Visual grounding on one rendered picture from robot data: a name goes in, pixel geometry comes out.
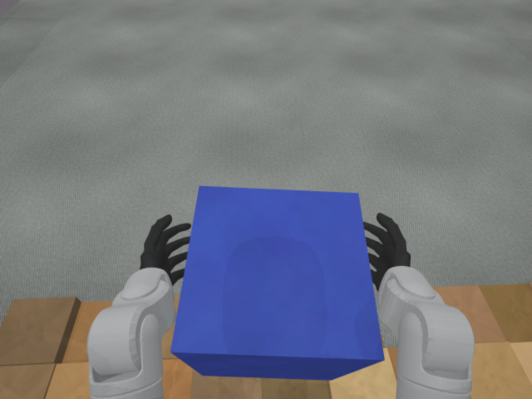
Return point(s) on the robot left forearm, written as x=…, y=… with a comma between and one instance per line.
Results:
x=124, y=341

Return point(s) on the left robot hand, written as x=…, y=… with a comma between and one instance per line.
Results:
x=157, y=251

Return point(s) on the right robot hand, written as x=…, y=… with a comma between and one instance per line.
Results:
x=392, y=252

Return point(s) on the robot right forearm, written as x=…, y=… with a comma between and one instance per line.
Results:
x=436, y=343

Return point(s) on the carton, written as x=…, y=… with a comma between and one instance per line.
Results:
x=277, y=284

